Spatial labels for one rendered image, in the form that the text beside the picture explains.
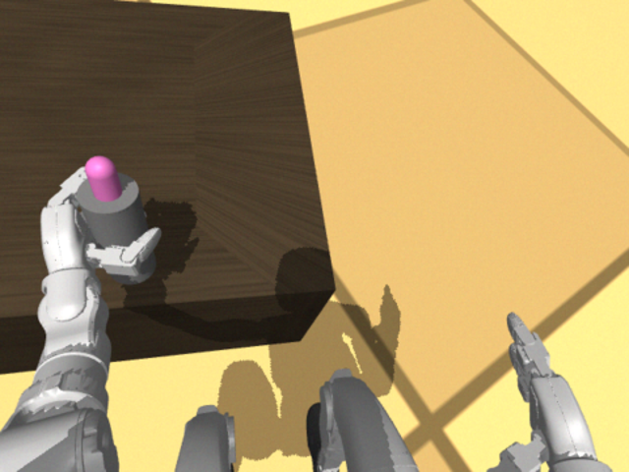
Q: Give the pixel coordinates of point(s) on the bottle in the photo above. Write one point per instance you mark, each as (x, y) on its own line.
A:
(113, 209)

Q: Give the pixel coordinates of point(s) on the right robot hand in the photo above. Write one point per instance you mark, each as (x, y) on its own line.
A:
(559, 428)

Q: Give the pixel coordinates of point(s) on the right robot foot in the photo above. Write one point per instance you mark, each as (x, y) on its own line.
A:
(313, 435)

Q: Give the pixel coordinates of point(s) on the left robot arm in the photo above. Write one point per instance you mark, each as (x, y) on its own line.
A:
(60, 423)

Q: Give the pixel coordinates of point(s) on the left robot hand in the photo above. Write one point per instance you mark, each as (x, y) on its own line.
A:
(67, 241)

